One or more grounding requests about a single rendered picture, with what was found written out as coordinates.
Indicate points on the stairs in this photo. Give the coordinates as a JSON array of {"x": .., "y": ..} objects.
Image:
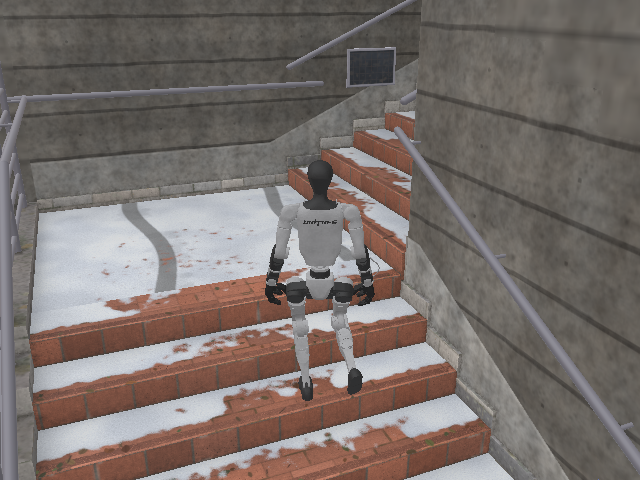
[
  {"x": 374, "y": 175},
  {"x": 214, "y": 395}
]

